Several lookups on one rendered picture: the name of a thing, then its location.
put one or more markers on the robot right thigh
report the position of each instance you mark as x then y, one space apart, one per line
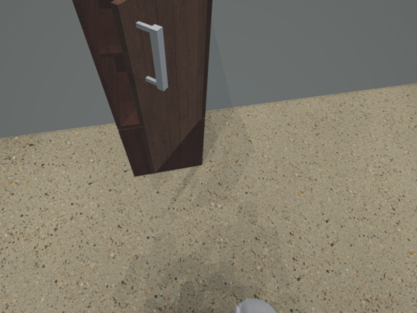
254 306

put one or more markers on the handle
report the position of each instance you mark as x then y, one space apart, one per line
158 53

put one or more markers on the cupboard door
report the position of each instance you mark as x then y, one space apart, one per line
165 117

